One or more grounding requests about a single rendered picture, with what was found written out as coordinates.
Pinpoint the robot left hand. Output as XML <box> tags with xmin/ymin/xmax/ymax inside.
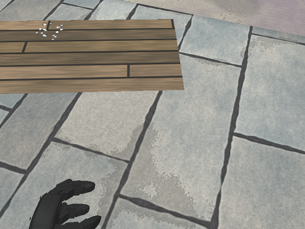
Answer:
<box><xmin>29</xmin><ymin>178</ymin><xmax>102</xmax><ymax>229</ymax></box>

